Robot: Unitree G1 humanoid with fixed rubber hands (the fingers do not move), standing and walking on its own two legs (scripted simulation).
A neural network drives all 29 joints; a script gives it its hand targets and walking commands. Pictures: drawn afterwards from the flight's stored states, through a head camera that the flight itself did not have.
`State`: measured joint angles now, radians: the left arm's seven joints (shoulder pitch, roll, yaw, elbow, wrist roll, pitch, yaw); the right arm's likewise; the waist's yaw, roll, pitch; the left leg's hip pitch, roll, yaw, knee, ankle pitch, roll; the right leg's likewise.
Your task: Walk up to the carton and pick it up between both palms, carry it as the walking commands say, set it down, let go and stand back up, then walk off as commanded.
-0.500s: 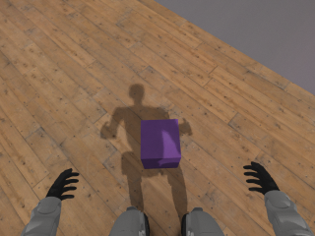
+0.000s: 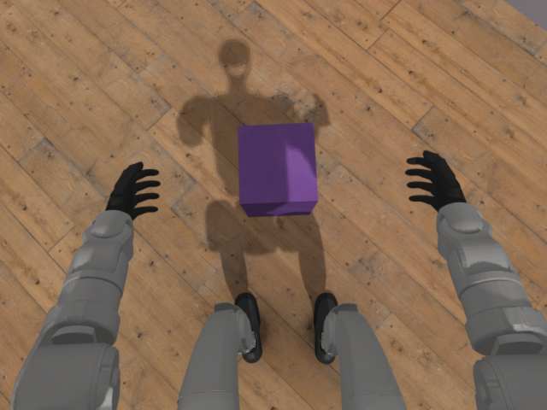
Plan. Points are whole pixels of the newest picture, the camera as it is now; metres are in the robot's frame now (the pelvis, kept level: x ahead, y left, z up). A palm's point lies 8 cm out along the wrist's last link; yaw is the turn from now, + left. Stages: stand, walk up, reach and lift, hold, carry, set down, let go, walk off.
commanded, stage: reach and lift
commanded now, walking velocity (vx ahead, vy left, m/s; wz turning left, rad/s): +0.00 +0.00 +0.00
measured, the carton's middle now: (277, 175) +0.56 +0.03 -0.58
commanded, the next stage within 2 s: none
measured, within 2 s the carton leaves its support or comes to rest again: neither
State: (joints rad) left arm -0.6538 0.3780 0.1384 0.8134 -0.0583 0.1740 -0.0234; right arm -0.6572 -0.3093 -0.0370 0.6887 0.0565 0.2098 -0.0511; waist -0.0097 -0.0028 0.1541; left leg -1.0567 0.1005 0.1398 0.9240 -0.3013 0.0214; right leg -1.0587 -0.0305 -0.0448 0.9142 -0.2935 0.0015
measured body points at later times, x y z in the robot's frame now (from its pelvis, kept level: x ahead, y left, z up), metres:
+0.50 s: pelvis -0.01 -0.01 -0.03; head +0.33 -0.01 +0.27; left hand +0.52 +0.22 -0.17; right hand +0.54 -0.17 -0.15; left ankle +0.06 +0.11 -0.67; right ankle +0.07 -0.12 -0.67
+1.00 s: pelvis -0.01 +0.01 -0.08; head +0.36 +0.00 +0.18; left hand +0.55 +0.22 -0.25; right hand +0.55 -0.16 -0.24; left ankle +0.06 +0.12 -0.67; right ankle +0.07 -0.12 -0.67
